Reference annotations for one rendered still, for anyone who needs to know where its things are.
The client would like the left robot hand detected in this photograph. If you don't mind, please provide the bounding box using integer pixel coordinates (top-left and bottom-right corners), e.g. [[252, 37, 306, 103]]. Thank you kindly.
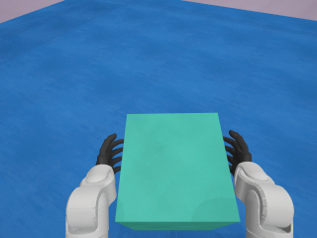
[[95, 133, 125, 174]]

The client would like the right robot forearm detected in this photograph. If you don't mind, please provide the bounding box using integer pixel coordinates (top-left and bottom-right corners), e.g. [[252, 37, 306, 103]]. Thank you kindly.
[[233, 162, 294, 238]]

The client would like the carton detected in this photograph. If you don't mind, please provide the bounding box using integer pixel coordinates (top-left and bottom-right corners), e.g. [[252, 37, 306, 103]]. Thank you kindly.
[[115, 112, 241, 231]]

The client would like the right robot hand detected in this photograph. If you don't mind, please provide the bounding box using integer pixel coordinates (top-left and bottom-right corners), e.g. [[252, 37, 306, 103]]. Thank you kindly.
[[222, 130, 252, 177]]

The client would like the left robot forearm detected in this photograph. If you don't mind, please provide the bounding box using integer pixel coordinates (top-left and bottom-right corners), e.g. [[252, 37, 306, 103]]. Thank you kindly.
[[65, 164, 117, 238]]

